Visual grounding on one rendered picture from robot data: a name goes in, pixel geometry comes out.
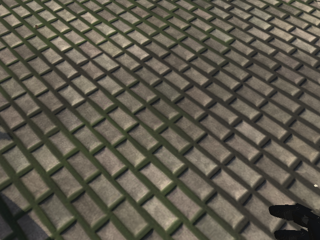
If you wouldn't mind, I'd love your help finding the robot right hand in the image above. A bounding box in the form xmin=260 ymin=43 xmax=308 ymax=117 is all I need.
xmin=269 ymin=203 xmax=320 ymax=240

